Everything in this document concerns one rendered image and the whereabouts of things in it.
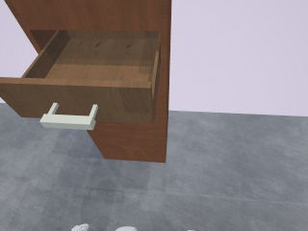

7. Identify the handle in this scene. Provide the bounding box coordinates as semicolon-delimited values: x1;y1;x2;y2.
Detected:
40;103;98;130

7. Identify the drawer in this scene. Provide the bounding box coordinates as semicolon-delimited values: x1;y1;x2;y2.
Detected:
0;30;161;124

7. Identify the cabinet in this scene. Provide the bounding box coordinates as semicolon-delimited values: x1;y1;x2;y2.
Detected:
4;0;172;163

